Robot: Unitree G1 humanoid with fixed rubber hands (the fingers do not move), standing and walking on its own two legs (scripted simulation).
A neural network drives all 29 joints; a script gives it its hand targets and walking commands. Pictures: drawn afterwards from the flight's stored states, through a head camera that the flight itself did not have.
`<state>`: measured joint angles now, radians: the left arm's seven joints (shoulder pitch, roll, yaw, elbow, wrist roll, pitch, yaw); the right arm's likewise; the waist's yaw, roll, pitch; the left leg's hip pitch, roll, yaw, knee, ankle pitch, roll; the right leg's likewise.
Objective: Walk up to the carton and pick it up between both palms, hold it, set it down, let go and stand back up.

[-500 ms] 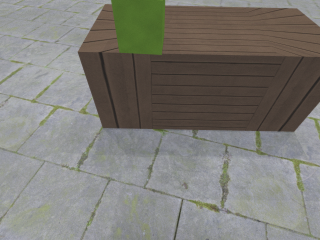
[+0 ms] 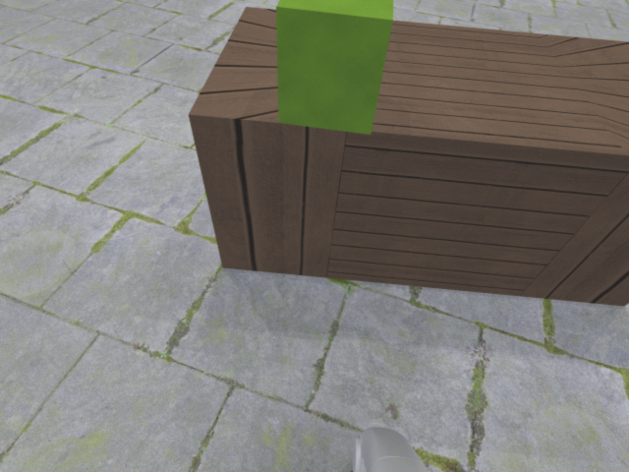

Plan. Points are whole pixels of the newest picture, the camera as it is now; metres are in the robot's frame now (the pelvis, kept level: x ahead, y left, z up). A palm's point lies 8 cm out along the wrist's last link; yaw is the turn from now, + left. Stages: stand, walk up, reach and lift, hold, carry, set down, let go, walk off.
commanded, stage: walk up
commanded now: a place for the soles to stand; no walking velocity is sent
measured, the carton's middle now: (334, 55) +1.01 -0.05 +0.04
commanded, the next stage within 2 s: none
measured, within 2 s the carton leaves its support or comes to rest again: neither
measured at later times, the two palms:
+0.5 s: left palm (149, 460) +0.16 +0.22 -0.12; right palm (474, 340) +0.33 -0.27 -0.11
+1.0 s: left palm (187, 251) +0.51 +0.24 -0.12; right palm (454, 299) +0.41 -0.26 -0.11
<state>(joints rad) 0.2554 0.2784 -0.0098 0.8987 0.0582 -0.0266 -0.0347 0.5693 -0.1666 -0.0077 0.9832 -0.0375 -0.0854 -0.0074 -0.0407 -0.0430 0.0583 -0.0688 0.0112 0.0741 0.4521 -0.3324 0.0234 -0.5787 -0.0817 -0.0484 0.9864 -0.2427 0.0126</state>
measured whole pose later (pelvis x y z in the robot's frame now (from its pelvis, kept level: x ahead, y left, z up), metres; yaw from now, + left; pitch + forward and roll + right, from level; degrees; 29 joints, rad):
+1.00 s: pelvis +0.44 -0.01 +0.00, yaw +3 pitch -3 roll +0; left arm 0.26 0.26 0.00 0.81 0.06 -0.02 -0.05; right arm 0.52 -0.22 0.00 0.84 -0.05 -0.09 -0.01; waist -0.04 -0.03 0.08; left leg -0.09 0.07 0.12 0.47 -0.32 -0.01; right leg -0.54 -0.08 -0.04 0.82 -0.16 0.02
